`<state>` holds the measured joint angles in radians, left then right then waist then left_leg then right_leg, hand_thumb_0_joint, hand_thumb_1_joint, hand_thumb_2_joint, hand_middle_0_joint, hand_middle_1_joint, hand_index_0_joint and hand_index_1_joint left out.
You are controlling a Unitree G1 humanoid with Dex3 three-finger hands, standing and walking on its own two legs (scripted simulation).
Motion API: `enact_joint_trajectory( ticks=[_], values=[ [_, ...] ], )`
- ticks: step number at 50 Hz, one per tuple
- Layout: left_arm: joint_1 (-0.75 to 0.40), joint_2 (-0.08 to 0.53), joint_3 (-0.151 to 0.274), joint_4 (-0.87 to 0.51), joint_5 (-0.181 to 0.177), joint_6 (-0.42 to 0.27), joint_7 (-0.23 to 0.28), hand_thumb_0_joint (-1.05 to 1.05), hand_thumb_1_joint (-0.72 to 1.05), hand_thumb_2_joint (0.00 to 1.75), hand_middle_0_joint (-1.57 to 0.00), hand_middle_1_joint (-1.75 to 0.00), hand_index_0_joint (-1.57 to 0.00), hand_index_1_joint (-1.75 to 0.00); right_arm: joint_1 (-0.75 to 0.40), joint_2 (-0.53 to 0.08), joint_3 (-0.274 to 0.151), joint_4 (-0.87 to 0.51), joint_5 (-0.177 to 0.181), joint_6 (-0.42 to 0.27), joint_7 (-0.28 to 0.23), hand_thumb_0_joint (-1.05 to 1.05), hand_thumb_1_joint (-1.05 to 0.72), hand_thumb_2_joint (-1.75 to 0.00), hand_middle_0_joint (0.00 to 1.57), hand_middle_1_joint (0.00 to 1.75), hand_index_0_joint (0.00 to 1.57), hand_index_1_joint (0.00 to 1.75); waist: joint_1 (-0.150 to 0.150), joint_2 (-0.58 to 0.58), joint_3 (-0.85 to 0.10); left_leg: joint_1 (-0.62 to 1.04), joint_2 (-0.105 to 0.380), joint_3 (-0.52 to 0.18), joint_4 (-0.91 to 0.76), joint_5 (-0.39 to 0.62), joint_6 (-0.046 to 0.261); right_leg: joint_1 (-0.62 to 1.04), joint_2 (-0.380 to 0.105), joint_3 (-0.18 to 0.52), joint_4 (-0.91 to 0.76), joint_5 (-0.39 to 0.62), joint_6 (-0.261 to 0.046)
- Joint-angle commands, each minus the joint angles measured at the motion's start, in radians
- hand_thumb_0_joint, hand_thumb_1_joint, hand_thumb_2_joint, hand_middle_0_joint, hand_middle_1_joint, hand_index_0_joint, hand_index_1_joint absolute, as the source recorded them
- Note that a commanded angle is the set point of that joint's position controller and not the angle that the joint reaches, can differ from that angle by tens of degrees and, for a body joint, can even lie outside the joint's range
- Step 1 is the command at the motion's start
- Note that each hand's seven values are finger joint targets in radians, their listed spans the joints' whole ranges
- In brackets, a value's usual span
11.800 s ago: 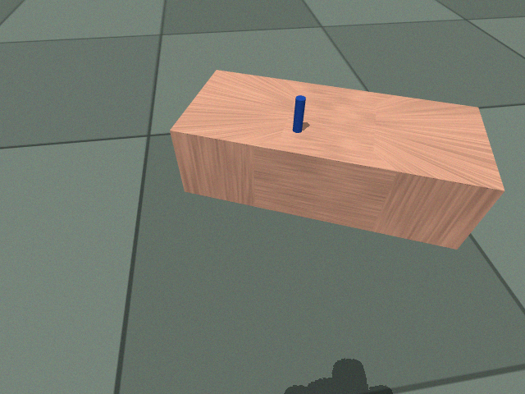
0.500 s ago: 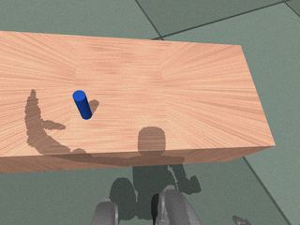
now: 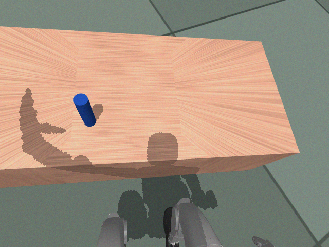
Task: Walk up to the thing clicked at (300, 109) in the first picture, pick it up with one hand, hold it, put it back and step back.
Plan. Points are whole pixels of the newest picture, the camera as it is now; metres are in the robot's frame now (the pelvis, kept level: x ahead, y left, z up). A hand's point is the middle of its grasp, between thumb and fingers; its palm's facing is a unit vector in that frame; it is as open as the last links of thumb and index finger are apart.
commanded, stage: go down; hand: left
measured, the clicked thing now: (85, 111) +0.53 +0.19 -0.20
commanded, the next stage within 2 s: none
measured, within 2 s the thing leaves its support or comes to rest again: neither
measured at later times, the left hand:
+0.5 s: hand out of the picture +0.44 +0.40 +0.06, palm faces +0.19 -0.98 -0.04, open 17.2 cm
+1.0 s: hand out of the picture +0.45 +0.39 +0.07, palm faces +0.18 -0.98 -0.01, open 17.3 cm
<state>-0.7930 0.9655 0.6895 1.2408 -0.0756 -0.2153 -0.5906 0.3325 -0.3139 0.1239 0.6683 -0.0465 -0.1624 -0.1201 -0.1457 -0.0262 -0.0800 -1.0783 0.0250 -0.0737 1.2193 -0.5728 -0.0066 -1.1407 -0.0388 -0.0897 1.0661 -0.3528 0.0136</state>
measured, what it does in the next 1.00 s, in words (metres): stands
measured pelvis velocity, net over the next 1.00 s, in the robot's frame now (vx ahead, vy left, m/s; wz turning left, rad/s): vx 0.00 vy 0.00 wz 0.00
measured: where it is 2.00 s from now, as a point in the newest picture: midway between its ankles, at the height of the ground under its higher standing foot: outside the picture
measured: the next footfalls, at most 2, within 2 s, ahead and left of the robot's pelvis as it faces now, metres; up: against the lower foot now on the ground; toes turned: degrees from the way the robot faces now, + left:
none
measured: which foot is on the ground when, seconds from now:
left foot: down 0.00-1.00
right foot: down 0.00-1.00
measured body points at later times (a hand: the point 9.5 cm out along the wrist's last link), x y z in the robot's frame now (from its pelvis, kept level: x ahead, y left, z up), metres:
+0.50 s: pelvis +0.00 +0.01 +0.00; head +0.16 +0.06 +0.42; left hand +0.42 +0.45 +0.07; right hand +0.06 -0.27 -0.09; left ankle -0.01 +0.11 -0.64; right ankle +0.08 -0.14 -0.64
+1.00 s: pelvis +0.00 +0.00 +0.00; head +0.17 +0.05 +0.41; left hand +0.44 +0.44 +0.07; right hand +0.05 -0.27 -0.10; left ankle -0.01 +0.11 -0.64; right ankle +0.08 -0.14 -0.64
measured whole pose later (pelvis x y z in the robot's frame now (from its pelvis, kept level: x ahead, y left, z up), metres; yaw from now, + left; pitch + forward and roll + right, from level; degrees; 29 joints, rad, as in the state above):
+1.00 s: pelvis +0.00 +0.00 +0.00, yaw +0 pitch +26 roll -5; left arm -0.80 0.94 0.72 1.20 -0.12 -0.25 -0.61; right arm 0.33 -0.31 0.13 0.67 -0.04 -0.15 -0.12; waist -0.15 -0.02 -0.09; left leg -1.11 0.02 -0.07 1.25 -0.59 0.00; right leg -1.17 -0.04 -0.09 1.09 -0.36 0.02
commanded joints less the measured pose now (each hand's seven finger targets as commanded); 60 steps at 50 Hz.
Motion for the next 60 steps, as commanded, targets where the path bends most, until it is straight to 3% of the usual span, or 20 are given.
enact_joint_trajectory(
  ticks=[1,2,4,7,13,16,18,24,26,29,33,34,41,43,45,48,51,54,57,60],
  values=[
    [-0.288,0.435,0.058,-0.216,-0.036,-0.062,-0.006,0.00,-0.45,0.08,-0.06,-0.04,-0.04,-0.05,0.179,-0.218,-0.074,-0.032,0.008,-0.017,-0.026,0.00,-0.89,-0.90,0.20,0.30,0.20,0.30,0.032,0.269,-0.525,0.293,-0.012,-0.004,-0.177,0.463,-0.007,0.343,0.026,0.038,-0.071,0.193,-0.052],
    [-0.288,0.450,0.064,-0.229,-0.037,-0.063,-0.006,0.00,-0.45,0.08,-0.05,-0.04,-0.03,-0.05,0.173,-0.216,-0.071,-0.036,0.008,-0.018,-0.027,0.00,-0.88,-0.90,0.20,0.30,0.20,0.30,0.041,0.276,-0.515,0.277,-0.015,0.002,-0.181,0.448,-0.005,0.360,0.024,0.043,-0.073,0.190,-0.052],
    [-0.266,0.404,0.035,-0.208,-0.037,-0.055,-0.010,0.00,-0.46,0.08,-0.06,-0.04,-0.04,-0.06,0.180,-0.209,-0.072,-0.030,0.011,-0.014,-0.027,0.00,-0.89,-0.90,0.20,0.30,0.20,0.30,0.032,0.257,-0.489,0.266,-0.014,0.004,-0.188,0.413,-0.002,0.357,0.027,0.044,-0.081,0.170,-0.050],
    [-0.284,0.431,0.054,-0.230,-0.041,-0.055,-0.007,0.00,-0.44,0.07,-0.06,-0.04,-0.04,-0.05,0.180,-0.212,-0.072,-0.036,0.012,-0.014,-0.030,0.00,-0.89,-0.90,0.20,0.30,0.20,0.30,0.034,0.255,-0.505,0.263,-0.016,0.006,-0.182,0.424,0.000,0.371,0.026,0.046,-0.085,0.184,-0.050],
    [-0.222,0.394,0.050,-0.204,-0.052,-0.066,-0.011,0.00,-0.45,0.07,-0.06,-0.05,-0.04,-0.06,0.168,-0.208,-0.070,-0.037,0.014,-0.014,-0.030,0.00,-0.89,-0.90,0.20,0.30,0.20,0.30,0.039,0.242,-0.470,0.259,-0.013,0.003,-0.174,0.459,0.000,0.340,0.029,0.041,-0.077,0.197,-0.051],
    [-0.228,0.424,0.074,-0.234,-0.060,-0.079,-0.015,0.00,-0.47,0.06,-0.06,-0.05,-0.04,-0.06,0.162,-0.211,-0.072,-0.038,0.015,-0.016,-0.030,0.00,-0.89,-0.90,0.20,0.30,0.20,0.30,0.045,0.258,-0.484,0.259,-0.015,0.004,-0.172,0.470,-0.001,0.358,0.027,0.042,-0.071,0.213,-0.051],
    [-0.254,0.378,0.043,-0.263,-0.065,-0.085,-0.023,0.00,-0.47,0.07,-0.06,-0.04,-0.04,-0.06,0.171,-0.212,-0.077,-0.031,0.013,-0.016,-0.028,0.00,-0.89,-0.90,0.20,0.30,0.20,0.30,0.028,0.267,-0.501,0.309,-0.009,-0.005,-0.170,0.508,-0.005,0.319,0.029,0.037,-0.065,0.217,-0.053],
    [-0.312,0.389,0.050,-0.278,-0.071,-0.093,-0.017,0.00,-0.47,0.06,-0.06,-0.03,-0.04,-0.05,0.165,-0.216,-0.079,-0.024,0.011,-0.021,-0.030,0.00,-0.89,-0.90,0.20,0.30,0.20,0.30,0.023,0.318,-0.500,0.336,-0.002,-0.026,-0.179,0.478,-0.019,0.251,0.032,0.024,-0.055,0.163,-0.058],
    [-0.301,0.351,0.018,-0.232,-0.069,-0.087,-0.022,0.00,-0.47,0.06,-0.05,-0.03,-0.04,-0.05,0.182,-0.217,-0.077,-0.001,0.012,-0.016,-0.028,0.00,-0.89,-0.90,0.20,0.30,0.20,0.30,0.019,0.314,-0.474,0.360,0.003,-0.037,-0.185,0.483,-0.024,0.208,0.037,0.016,-0.057,0.143,-0.060],
    [-0.318,0.408,0.048,-0.246,-0.059,-0.092,-0.012,0.00,-0.45,0.07,-0.06,-0.04,-0.04,-0.05,0.169,-0.219,-0.072,-0.022,0.009,-0.015,-0.028,0.00,-0.89,-0.90,0.20,0.30,0.20,0.30,0.031,0.313,-0.492,0.330,-0.001,-0.031,-0.177,0.483,-0.021,0.243,0.032,0.022,-0.053,0.156,-0.060],
    [-0.311,0.374,0.039,-0.231,-0.066,-0.091,-0.015,0.00,-0.45,0.06,-0.06,-0.03,-0.04,-0.05,0.164,-0.214,-0.069,-0.033,0.007,-0.013,-0.026,0.00,-0.89,-0.90,0.20,0.30,0.20,0.30,0.024,0.291,-0.496,0.317,-0.004,-0.022,-0.171,0.475,-0.014,0.256,0.032,0.025,-0.054,0.163,-0.057],
    [-0.315,0.401,0.053,-0.239,-0.066,-0.090,-0.013,0.00,-0.46,0.06,-0.06,-0.04,-0.04,-0.05,0.160,-0.214,-0.069,-0.040,0.011,-0.012,-0.027,0.00,-0.89,-0.90,0.20,0.30,0.20,0.30,0.031,0.275,-0.482,0.291,-0.006,-0.019,-0.177,0.440,-0.010,0.273,0.033,0.028,-0.060,0.150,-0.056],
    [-0.273,0.374,0.059,-0.242,-0.081,-0.093,-0.023,0.00,-0.48,0.05,-0.06,-0.03,-0.04,-0.05,0.169,-0.214,-0.067,-0.048,0.010,-0.011,-0.027,0.00,-0.89,-0.90,0.20,0.30,0.20,0.30,0.023,0.249,-0.535,0.299,-0.007,-0.014,-0.149,0.539,-0.007,0.311,0.030,0.030,-0.048,0.234,-0.051],
    [-0.280,0.392,0.074,-0.258,-0.087,-0.100,-0.020,0.00,-0.47,0.06,-0.05,-0.03,-0.04,-0.04,0.169,-0.216,-0.068,-0.039,0.012,-0.011,-0.025,0.00,-0.89,-0.90,0.20,0.30,0.20,0.30,0.030,0.266,-0.544,0.310,-0.007,-0.018,-0.146,0.554,-0.010,0.299,0.030,0.030,-0.038,0.238,-0.052],
    [-0.274,0.361,0.059,-0.249,-0.092,-0.099,-0.027,0.00,-0.48,0.06,-0.05,-0.04,-0.04,-0.05,0.176,-0.216,-0.072,-0.030,0.011,-0.008,-0.026,0.00,-0.89,-0.90,0.20,0.30,0.20,0.30,0.024,0.276,-0.540,0.346,-0.004,-0.023,-0.140,0.583,-0.014,0.262,0.031,0.025,-0.039,0.235,-0.053],
    [-0.318,0.424,0.087,-0.287,-0.081,-0.110,-0.015,0.00,-0.47,0.07,-0.05,-0.04,-0.04,-0.05,0.171,-0.214,-0.070,-0.032,0.012,-0.006,-0.026,0.00,-0.89,-0.90,0.20,0.30,0.20,0.30,0.037,0.285,-0.530,0.309,-0.011,-0.017,-0.157,0.505,-0.011,0.284,0.028,0.034,-0.045,0.196,-0.055],
    [-0.303,0.402,0.081,-0.233,-0.086,-0.115,-0.016,0.00,-0.48,0.06,-0.05,-0.04,-0.04,-0.05,0.156,-0.211,-0.065,-0.030,0.012,-0.005,-0.027,0.00,-0.89,-0.90,0.20,0.30,0.20,0.30,0.028,0.262,-0.474,0.261,-0.010,-0.013,-0.164,0.432,-0.008,0.274,0.032,0.032,-0.047,0.161,-0.054],
    [-0.285,0.432,0.096,-0.231,-0.078,-0.115,-0.016,0.00,-0.47,0.06,-0.05,-0.04,-0.04,-0.05,0.141,-0.208,-0.061,-0.053,0.013,-0.005,-0.026,0.00,-0.89,-0.90,0.20,0.30,0.20,0.30,0.039,0.265,-0.490,0.239,-0.014,-0.004,-0.161,0.429,-0.001,0.305,0.028,0.042,-0.046,0.171,-0.052],
    [-0.296,0.382,0.068,-0.237,-0.086,-0.118,-0.033,0.00,-0.48,0.05,-0.06,-0.04,-0.05,-0.05,0.155,-0.209,-0.066,-0.041,0.010,-0.006,-0.024,0.00,-0.90,-0.90,0.20,0.30,0.20,0.30,0.023,0.275,-0.493,0.244,-0.012,-0.007,-0.156,0.430,-0.005,0.286,0.029,0.038,-0.044,0.171,-0.053],
    [-0.288,0.396,0.081,-0.245,-0.099,-0.123,-0.039,0.00,-0.48,0.05,-0.05,-0.04,-0.04,-0.04,0.146,-0.214,-0.069,-0.047,0.014,-0.011,-0.027,0.00,-0.89,-0.90,0.20,0.30,0.20,0.30,0.024,0.265,-0.509,0.253,-0.011,-0.006,-0.152,0.411,-0.003,0.291,0.029,0.042,-0.043,0.159,-0.051]
  ],
)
